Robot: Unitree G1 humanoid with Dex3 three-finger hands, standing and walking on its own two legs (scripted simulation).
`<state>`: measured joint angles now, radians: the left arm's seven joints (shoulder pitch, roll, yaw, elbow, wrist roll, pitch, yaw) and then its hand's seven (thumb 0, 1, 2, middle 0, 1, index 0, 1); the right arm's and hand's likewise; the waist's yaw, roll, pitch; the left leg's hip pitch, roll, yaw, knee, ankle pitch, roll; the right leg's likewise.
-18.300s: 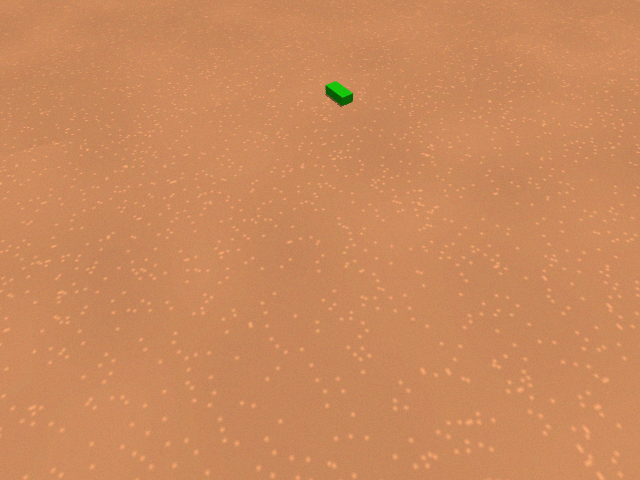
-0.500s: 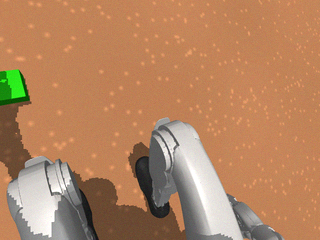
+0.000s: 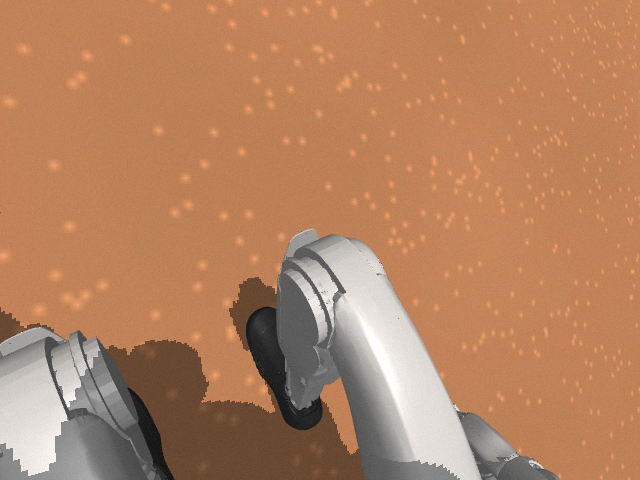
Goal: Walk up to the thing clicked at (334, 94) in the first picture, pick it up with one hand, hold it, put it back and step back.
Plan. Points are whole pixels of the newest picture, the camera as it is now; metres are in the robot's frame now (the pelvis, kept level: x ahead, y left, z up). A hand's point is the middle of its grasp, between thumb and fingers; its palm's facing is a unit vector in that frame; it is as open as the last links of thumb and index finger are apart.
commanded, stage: rest palm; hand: left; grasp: from above
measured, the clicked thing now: out of the picture +0.48 +0.31 -0.28
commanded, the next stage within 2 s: close in 0.56 s
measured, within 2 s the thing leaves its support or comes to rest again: neither
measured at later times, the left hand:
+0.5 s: hand out of the picture +0.46 +0.30 -0.26, palm faces -0.46 -0.12 -0.88, open 13.5 cm
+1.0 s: hand out of the picture +0.46 +0.30 -0.25, palm faces -0.46 -0.12 -0.88, open 12.1 cm
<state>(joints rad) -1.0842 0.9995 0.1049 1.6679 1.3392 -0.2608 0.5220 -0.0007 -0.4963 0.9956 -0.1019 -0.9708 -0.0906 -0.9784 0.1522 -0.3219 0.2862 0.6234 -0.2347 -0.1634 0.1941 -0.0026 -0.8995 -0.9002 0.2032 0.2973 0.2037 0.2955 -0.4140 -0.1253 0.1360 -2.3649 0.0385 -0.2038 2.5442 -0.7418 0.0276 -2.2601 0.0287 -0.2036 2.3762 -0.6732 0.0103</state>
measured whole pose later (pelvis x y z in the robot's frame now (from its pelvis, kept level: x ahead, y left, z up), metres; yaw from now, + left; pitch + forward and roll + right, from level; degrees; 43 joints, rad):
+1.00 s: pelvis -0.01 +0.00 +0.00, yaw -2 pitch +28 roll -15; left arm -1.10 1.04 0.06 1.71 1.31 -0.25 0.57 0.00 -0.21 0.80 -0.27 -0.93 -0.30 -0.90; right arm 0.12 -0.35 0.34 0.61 -0.25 -0.23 0.24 0.00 -0.90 -0.90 0.20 0.30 0.20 0.30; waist -0.41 -0.15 0.18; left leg -2.35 0.04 -0.24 2.55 -0.73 0.03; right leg -2.24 0.04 -0.23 2.36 -0.65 0.02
